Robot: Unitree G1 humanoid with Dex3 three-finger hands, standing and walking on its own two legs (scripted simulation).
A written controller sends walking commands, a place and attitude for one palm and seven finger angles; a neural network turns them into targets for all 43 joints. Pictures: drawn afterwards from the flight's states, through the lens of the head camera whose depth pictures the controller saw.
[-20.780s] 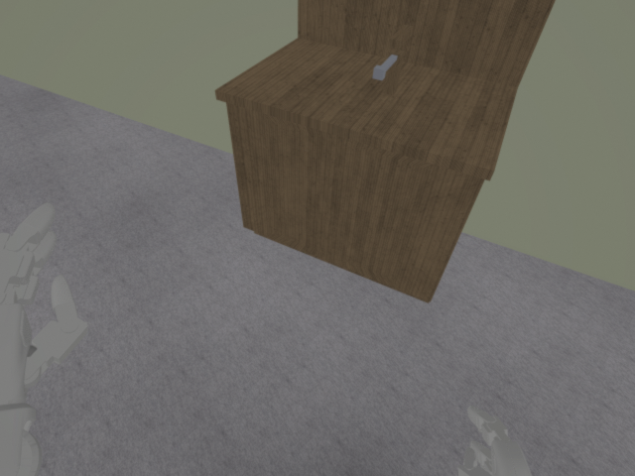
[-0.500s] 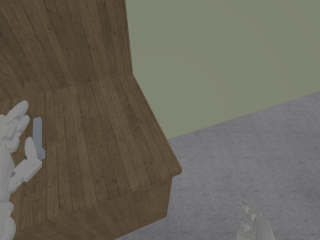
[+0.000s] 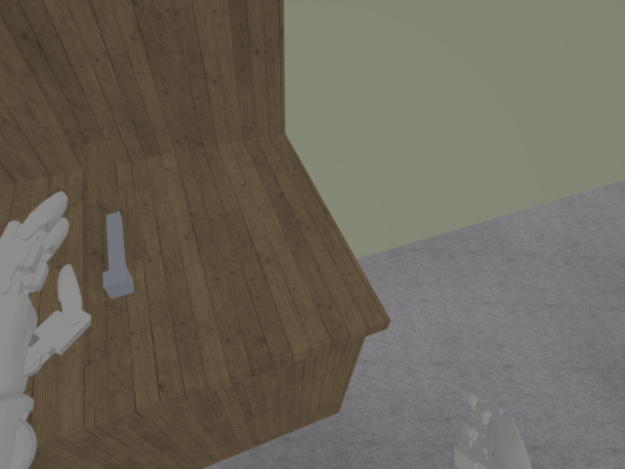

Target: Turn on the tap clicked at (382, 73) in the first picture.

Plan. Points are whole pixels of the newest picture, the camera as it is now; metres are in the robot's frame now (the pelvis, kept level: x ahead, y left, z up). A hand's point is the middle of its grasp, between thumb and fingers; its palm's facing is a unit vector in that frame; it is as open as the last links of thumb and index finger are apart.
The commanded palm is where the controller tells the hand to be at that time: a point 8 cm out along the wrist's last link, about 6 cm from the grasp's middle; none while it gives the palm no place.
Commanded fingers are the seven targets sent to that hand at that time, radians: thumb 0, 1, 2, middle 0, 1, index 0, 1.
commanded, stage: come to a stop and stand still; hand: left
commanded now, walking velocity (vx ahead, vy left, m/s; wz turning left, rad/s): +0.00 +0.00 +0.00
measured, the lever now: (118, 282) +0.32 +0.28 +0.05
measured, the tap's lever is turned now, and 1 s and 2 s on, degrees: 0 0 0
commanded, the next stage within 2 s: look again from close up in 0.56 s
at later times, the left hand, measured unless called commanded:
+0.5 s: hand (11, 304) +0.22 +0.30 +0.16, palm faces +0.35 -0.86 -0.38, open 7.4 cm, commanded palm +0.15 +0.33 +0.18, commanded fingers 0.00 0.90 0.90 -0.20 -0.30 -0.20 -0.30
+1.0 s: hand out of the picture +0.19 +0.31 +0.16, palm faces +0.40 -0.84 -0.38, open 7.4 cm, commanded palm +0.13 +0.34 +0.18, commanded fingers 0.00 0.90 0.90 -0.20 -0.30 -0.20 -0.30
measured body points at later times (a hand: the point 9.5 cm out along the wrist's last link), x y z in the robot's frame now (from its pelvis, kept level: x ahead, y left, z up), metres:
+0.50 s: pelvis -0.01 +0.05 +0.00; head +0.02 +0.08 +0.45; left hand +0.19 +0.34 +0.18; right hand +0.19 -0.16 -0.06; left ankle +0.03 +0.06 -0.74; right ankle +0.00 -0.10 -0.74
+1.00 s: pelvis -0.03 +0.05 +0.00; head -0.02 +0.08 +0.45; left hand +0.16 +0.35 +0.18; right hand +0.15 -0.17 -0.07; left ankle +0.03 +0.06 -0.74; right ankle +0.00 -0.09 -0.74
